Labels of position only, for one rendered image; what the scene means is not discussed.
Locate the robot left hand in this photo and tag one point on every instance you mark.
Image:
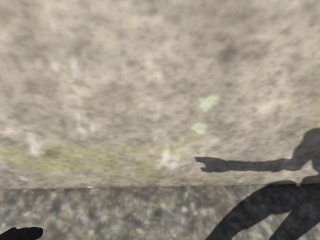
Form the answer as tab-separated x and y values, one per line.
26	233

